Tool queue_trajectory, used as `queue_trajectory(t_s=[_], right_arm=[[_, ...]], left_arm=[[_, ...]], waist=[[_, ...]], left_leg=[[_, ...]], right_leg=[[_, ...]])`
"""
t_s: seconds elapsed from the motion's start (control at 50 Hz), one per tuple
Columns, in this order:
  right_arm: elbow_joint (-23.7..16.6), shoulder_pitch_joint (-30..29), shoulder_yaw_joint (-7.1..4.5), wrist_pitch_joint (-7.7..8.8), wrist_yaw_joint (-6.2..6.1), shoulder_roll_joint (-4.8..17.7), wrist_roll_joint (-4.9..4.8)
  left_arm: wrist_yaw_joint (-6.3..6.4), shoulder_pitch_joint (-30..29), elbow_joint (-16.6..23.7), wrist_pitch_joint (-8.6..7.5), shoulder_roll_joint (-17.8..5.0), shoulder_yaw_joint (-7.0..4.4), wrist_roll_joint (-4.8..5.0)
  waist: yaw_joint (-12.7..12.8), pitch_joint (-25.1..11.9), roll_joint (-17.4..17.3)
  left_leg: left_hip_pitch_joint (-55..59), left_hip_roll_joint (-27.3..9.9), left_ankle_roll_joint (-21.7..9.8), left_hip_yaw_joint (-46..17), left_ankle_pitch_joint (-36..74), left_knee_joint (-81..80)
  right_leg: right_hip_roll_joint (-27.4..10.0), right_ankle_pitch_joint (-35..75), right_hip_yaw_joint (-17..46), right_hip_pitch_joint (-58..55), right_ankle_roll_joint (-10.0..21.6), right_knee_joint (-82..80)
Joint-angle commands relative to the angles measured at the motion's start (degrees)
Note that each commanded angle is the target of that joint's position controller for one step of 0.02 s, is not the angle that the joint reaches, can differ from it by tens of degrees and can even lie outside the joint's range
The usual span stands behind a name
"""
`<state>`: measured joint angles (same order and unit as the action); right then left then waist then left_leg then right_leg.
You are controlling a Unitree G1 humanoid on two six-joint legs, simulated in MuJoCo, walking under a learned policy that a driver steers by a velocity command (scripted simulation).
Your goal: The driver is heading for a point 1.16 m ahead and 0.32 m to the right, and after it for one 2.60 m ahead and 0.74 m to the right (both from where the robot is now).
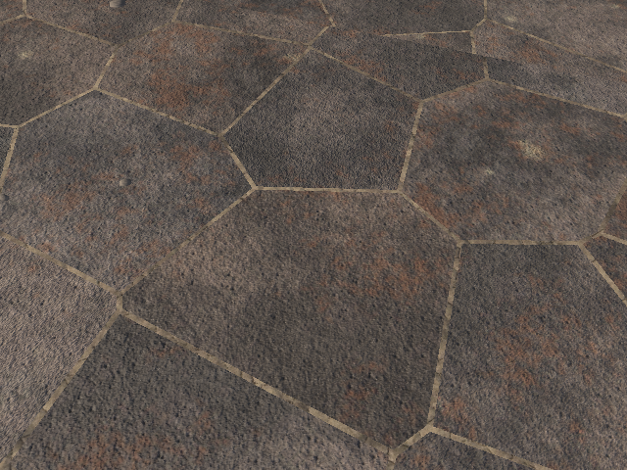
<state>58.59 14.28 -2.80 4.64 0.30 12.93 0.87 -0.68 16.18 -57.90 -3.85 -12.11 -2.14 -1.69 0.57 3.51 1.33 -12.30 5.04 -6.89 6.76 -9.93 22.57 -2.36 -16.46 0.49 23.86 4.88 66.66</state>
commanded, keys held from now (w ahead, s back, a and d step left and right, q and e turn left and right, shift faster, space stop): w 0.74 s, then w+e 0.26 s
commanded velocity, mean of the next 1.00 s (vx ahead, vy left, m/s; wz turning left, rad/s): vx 0.50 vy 0.00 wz -0.06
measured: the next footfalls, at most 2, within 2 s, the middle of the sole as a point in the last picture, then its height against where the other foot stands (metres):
right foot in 0.38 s outside the picture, level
left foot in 0.92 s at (288, 376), level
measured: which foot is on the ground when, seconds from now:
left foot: down 0.00-0.40, up 0.42-0.90, down 0.92-1.00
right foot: up 0.00-0.36, down 0.38-0.94, up 0.96-1.00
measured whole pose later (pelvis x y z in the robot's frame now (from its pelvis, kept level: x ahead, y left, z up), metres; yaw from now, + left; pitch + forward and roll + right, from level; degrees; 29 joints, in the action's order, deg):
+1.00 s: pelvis +0.57 +0.01 -0.01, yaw -5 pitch +0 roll +0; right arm 49.5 3.2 -2.3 4.9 0.2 11.4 2.2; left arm 0.5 24.2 -60.0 -3.8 -11.3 -2.6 0.0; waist 3.4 3.6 0.8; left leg -22.6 -0.2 -4.0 6.1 -9.5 31.7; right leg 1.9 -24.2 0.8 11.2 5.1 56.7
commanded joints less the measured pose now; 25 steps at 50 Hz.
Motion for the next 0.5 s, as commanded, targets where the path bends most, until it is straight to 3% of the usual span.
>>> queue_trajectory(t_s=[0.02, 0.06, 0.16, 0.26, 0.32, 0.36, 0.38, 0.4, 0.42, 0.44, 0.46, 0.48, 0.5], right_arm=[[-0.25, 4.49, -0.05, 1.85, -0.35, 3.42, -0.3], [0.3, 6.89, -0.09, 1.86, -0.43, 4.5, -0.33], [1.32, 12.38, 0.63, 1.59, -0.52, 3.8, -0.38], [3.09, 17.27, 0.81, 1.2, -1.29, 4.24, 0.29], [3.14, 15.33, 0.52, 1.03, -1.78, 5.38, 0.73], [2.95, 13.58, 0.21, 0.76, -1.73, 6.39, 0.73], [2.09, 12.45, 0.4, 0.83, -1.56, 5.97, 0.14], [-0.09, 15.33, 1.42, 0.95, -0.9, 1.51, -1.75], [0.64, 18.27, 0.41, 0.81, -0.66, 2.92, -1.66], [-0.42, 13.1, -0.34, 0.48, -0.88, 5.14, -0.42], [-1.71, 8.81, -0.23, 0.77, -0.61, 4.34, -0.02], [-1.9, 7.39, -0.25, 0.62, -0.44, 3.06, 0.07], [-2.06, 7.52, -0.28, -0.07, -0.18, 2.4, 0.96]], left_arm=[[-0.79, 4.63, 1.34, 1.3, -1.8, -0.6, -0.61], [-1.02, -0.96, 3.38, 1.83, -2.38, -0.68, -0.65], [-1.28, -13.4, 7.77, 1.56, -1.88, -0.01, 0.33], [-0.99, -20.64, 10.54, 1.11, -2.13, 0.45, 0.59], [-0.52, -17.5, 10.45, 0.35, -3.41, -0.11, 0.57], [0.4, -4.32, 6.27, -0.4, -5.52, -1.39, 0.42], [1.01, 5.59, 3.43, -0.93, -7.86, -2.44, -0.62], [1.54, 13.15, 2.53, -0.94, -13.85, -4.08, -2.04], [0.65, 10.81, 2.41, -0.02, -13.83, -4.29, -0.48], [0.28, 4.12, 3.22, 0.19, -11.04, -3.71, 1.12], [0.03, -0.3, 3.98, -0.14, -7.02, -2.69, 1.34], [0.05, -2.28, 3.85, -0.57, -4.5, -1.97, 0.98], [0.33, -1.95, 2.87, -1.02, -2.77, -1.36, 0.97]], waist=[[2.06, -0.19, -3.48], [1.24, 1.43, -3.5], [-1.93, 2.66, -3.92], [-4.15, 2.9, -4.95], [-1.27, 1.18, -5.71], [4.29, -5.41, -5.67], [8.38, -10.54, -4.42], [8.21, -18.49, 5.23], [5.71, -21.45, 8.82], [3.19, -12.03, 2.59], [2.19, -5.36, -0.05], [0.23, -1.82, -1.26], [-1.35, -0.58, -0.27]], left_leg=[[2.12, -16.22, -5.81, -16.0, 9.05, -14.99], [3.11, -15.44, -5.45, -13.93, 10.49, -16.37], [7.18, -13.1, -2.95, -9.51, 21.82, -15.88], [17.05, -15.31, -3.19, -8.95, 30.22, -13.12], [20.77, -16.84, -2.99, -7.84, 45.58, -6.42], [19.87, -15.78, -1.74, -6.55, 53.55, 8.33], [10.62, -14.1, -0.9, -5.46, 42.53, 20.87], [-7.25, -7.05, 1.4, -1.69, 14.12, 42.06], [-19.16, 0.31, 1.56, -6.79, -19.82, 55.09], [-23.55, -4.31, 0.87, -10.4, -14.91, 56.22], [-23.73, -6.38, 0.94, -10.11, -10.48, 53.26], [-21.49, -8.28, 1.07, -9.87, -8.02, 49.39], [-18.76, -9.4, 1.69, -9.83, -6.93, 46.3]], right_leg=[[-3.33, 2.65, 0.72, 5.92, -1.32, -2.17], [-4.16, 6.64, -0.69, 10.57, -2.36, -5.99], [-2.78, 15.72, -4.21, 12.81, -3.63, -21.42], [-0.12, 15.88, -6.08, 12.77, -1.76, -31.08], [2.52, 9.37, -6.73, 6.52, 1.13, -34.54], [5.67, 7.94, -7.44, -8.21, 3.68, -38.83], [1.08, 9.41, -2.72, -22.91, 5.88, -40.28], [-15.39, 3.8, 19.78, -39.5, 11.4, -41.84], [-22.19, 4.93, 39.74, -42.74, 16.82, -49.33], [-19.39, 0.51, 31.67, -34.79, 14.74, -50.78], [-17.15, 1.81, 24.51, -26.13, 12.94, -53.36], [-14.28, 5.03, 19.14, -19.97, 10.5, -55.49], [-12.03, 9.11, 15.06, -15.89, 8.76, -56.52]])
